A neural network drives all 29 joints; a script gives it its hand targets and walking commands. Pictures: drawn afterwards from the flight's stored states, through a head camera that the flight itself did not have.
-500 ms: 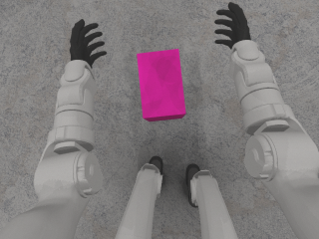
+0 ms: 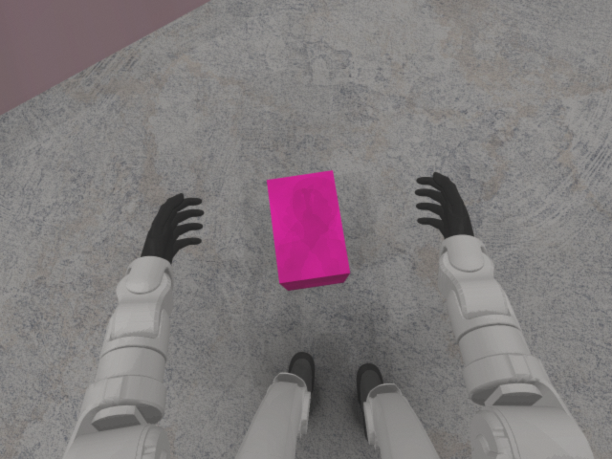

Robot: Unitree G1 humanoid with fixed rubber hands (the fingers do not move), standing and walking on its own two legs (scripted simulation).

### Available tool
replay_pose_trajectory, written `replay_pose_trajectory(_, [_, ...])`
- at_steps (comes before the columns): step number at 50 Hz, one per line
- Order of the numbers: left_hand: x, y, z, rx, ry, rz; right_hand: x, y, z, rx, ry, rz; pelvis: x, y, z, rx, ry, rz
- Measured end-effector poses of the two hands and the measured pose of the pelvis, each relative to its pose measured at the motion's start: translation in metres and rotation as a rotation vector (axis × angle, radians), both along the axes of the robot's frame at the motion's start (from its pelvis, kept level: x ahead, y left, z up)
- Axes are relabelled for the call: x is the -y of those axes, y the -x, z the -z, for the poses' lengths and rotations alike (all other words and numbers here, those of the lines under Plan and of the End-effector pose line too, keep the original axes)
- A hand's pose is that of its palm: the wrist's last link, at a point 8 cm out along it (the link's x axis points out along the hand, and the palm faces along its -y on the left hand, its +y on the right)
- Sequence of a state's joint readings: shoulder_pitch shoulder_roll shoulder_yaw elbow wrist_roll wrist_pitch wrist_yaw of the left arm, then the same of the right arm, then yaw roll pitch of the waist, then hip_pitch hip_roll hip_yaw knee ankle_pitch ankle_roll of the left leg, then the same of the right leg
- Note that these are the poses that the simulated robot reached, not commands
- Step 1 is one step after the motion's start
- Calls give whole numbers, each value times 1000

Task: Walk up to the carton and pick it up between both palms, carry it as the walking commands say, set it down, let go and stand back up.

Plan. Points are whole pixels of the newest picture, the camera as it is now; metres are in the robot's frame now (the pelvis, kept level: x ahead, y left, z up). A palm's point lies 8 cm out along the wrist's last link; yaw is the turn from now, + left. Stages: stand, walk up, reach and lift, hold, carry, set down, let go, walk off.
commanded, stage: let go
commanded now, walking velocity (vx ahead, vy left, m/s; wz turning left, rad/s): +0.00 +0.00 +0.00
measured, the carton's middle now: (308, 235) +0.50 +0.07 -0.60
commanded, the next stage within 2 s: stand in 0.96 s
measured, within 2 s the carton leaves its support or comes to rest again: neither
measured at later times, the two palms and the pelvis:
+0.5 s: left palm (132, 414) +0.18 +0.22 -0.01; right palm (593, 390) +0.23 -0.25 -0.03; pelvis +0.04 -0.03 +0.05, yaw +2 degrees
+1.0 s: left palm (131, 387) +0.21 +0.22 -0.01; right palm out of the picture +0.23 -0.26 -0.01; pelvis +0.06 -0.03 +0.05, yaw +3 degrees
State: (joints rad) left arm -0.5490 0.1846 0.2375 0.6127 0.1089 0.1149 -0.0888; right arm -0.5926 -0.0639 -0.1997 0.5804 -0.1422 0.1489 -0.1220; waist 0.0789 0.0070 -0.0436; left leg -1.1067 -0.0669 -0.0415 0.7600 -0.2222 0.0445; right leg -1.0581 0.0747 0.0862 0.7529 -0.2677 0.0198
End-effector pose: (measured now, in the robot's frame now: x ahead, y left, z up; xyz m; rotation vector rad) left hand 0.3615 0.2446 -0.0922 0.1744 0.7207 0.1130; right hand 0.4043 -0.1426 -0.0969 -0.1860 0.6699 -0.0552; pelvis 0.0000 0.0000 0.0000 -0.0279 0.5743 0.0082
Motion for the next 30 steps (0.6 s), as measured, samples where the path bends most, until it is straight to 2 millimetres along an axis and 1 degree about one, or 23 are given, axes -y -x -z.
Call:
replay_pose_trajectory(3, [-1, 31, -15, -26, 10, -1, 9, 27, -15, -33, 2, 7, -1, -6, -11, 68, -9, 0])
replay_pose_trajectory(5, [-2, 48, -24, -27, -7, 9, 18, 42, -24, -36, 6, 15, 0, -8, -16, 119, -13, -7])
replay_pose_trajectory(7, [1, 66, -32, -32, -10, 20, 26, 58, -30, -46, -3, 10, 1, -10, -21, 165, -17, -16])
replay_pose_trajectory(10, [6, 95, -33, -68, 7, 7, 36, 84, -33, -84, -11, -4, 3, -12, -27, 236, -26, -21])
replay_pose_trajectory(12, [9, 114, -35, -83, 6, -3, 44, 98, -38, -81, -16, -9, 5, -14, -30, 279, -30, -18])
replay_pose_trajectory(14, [14, 126, -41, -76, 9, -1, 52, 110, -44, -68, -19, -12, 8, -15, -33, 321, -33, -20])
replay_pose_trajectory(18, [24, 147, -58, -63, 7, 5, 72, 141, -50, -100, -7, -15, 14, -21, -41, 399, -40, -21])
replay_pose_trajectory(20, [25, 160, -65, -70, -1, -10, 82, 157, -56, -115, 0, -13, 18, -27, -45, 434, -43, -17])
replay_pose_trajectory(22, [27, 170, -70, -78, -5, -16, 92, 168, -61, -116, -7, -9, 22, -31, -48, 468, -45, -18])
replay_pose_trajectory(26, [30, 178, -81, -65, -12, -14, 108, 179, -73, -96, -6, -16, 31, -37, -51, 529, -51, -21])
replay_pose_trajectory(30, [39, 176, -80, -70, 8, -2, 122, 186, -80, -105, 10, -22, 40, -40, -52, 588, -57, -21])
